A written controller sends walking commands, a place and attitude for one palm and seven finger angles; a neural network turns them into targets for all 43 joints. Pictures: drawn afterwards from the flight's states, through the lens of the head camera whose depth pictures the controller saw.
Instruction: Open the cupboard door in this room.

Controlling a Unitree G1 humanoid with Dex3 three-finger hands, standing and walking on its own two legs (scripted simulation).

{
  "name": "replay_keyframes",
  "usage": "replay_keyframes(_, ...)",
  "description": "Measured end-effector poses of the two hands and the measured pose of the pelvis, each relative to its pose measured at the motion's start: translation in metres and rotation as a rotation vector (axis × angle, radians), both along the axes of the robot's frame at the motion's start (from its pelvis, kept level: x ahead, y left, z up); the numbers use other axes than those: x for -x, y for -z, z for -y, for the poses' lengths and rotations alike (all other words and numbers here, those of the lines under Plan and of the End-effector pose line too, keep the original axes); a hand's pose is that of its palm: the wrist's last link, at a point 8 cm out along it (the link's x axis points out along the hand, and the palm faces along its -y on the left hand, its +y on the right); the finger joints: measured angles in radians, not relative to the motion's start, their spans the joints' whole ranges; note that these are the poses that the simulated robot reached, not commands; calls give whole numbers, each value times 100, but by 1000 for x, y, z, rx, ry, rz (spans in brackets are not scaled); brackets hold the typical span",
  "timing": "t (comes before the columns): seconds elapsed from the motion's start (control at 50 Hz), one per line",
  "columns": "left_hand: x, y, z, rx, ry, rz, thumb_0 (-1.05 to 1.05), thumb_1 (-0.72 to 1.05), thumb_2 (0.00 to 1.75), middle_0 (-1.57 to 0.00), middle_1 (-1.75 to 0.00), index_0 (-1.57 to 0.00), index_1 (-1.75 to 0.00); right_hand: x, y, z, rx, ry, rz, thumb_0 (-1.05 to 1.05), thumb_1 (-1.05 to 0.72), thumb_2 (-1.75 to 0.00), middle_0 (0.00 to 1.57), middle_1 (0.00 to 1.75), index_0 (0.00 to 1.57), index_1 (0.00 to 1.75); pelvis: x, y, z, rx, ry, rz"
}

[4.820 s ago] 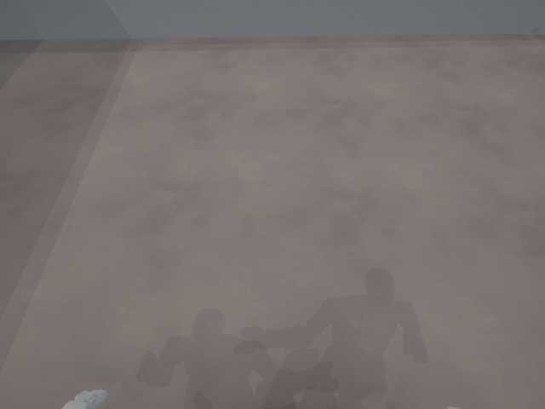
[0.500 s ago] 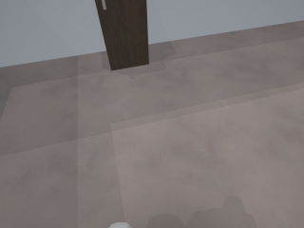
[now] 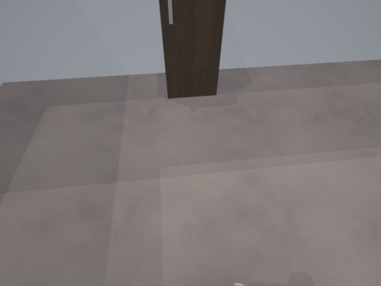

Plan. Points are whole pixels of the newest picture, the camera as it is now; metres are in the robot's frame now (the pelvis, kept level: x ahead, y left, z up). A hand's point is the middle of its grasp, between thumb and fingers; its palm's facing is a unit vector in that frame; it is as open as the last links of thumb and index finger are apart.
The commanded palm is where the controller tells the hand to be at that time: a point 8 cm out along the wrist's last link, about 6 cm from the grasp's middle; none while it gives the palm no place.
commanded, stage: turn or walk to find it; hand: left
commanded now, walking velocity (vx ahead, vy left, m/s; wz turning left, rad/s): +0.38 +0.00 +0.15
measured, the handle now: (170, 10) +1.64 +0.19 -0.05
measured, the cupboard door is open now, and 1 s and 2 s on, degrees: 0 0 0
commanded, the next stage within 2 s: stand and wait in 0.20 s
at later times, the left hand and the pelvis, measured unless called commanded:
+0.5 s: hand out of the picture +0.08 +0.15 -0.19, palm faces +0.21 -0.97 -0.11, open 7.3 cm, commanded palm none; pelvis +0.19 +0.02 -0.01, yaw +6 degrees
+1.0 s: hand (133, 172) +0.48 +0.21 -0.16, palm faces +0.03 -0.97 -0.23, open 7.4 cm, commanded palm none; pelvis +0.37 +0.02 +0.00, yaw +4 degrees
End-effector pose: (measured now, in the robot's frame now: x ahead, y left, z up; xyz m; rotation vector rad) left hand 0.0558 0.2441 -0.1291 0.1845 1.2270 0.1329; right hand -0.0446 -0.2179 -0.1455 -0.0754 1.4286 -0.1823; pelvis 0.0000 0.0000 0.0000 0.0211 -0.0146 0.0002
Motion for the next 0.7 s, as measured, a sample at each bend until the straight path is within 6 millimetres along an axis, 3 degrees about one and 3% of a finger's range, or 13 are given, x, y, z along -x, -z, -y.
replay_keyframes(0.06, -35, 5, 19, -5, 7, 49, 1, 91, 90, -19, -30, -20, -30, -7, 16, 12, -23, 3, -60, 0, -90, -90, 20, 30, 20, 30, -25, 12, 15, -3, -16, 4)
replay_keyframes(0.12, -51, 6, 34, 0, -35, 95, 1, 91, 90, -20, -30, -20, -30, -31, 21, 26, -29, -33, -100, 1, -90, -90, 20, 30, 20, 30, -45, 15, 24, 12, -50, 15)
replay_keyframes(0.18, -46, 2, 41, -5, -103, 65, 0, 93, 90, -20, -30, -20, -30, -77, 13, 39, -13, -70, -62, 1, -91, -90, 20, 30, 20, 30, -66, 6, 28, 13, -64, 15)
replay_keyframes(0.28, -27, 0, 44, 0, -152, -71, 0, 94, 90, -20, -30, -20, -30, -170, -4, 47, 21, -113, 80, 1, -91, -90, 20, 30, 20, 30, -103, -5, 28, 21, -84, 4)
replay_keyframes(0.38, -14, 8, 51, 59, -193, -203, 0, 93, 90, -20, -30, -20, -30, -257, -12, 30, 31, -175, 183, 0, -91, -90, 19, 30, 20, 30, -138, -5, 15, 37, -95, 3)
replay_keyframes(0.5, -18, 32, 41, 134, -261, -318, 1, 91, 90, -20, -30, -20, -30, -345, -10, -16, 38, -253, 269, 0, -91, -90, 19, 30, 20, 30, -188, 12, -17, 62, -102, 11)
replay_keyframes(0.58, -54, 37, 17, 134, -237, -337, 1, 91, 90, -20, -30, -20, -30, -367, -9, -40, 39, -229, 299, 0, -91, -90, 19, 30, 20, 30, -213, 14, -34, 43, -85, 22)
replay_keyframes(0.7, -163, 21, -24, 75, -169, -161, 1, 91, 90, -20, -30, -20, -30, -368, -22, -33, 85, -142, 255, -3, -96, -90, 20, 30, 20, 30, -251, -2, -46, 28, -76, 13)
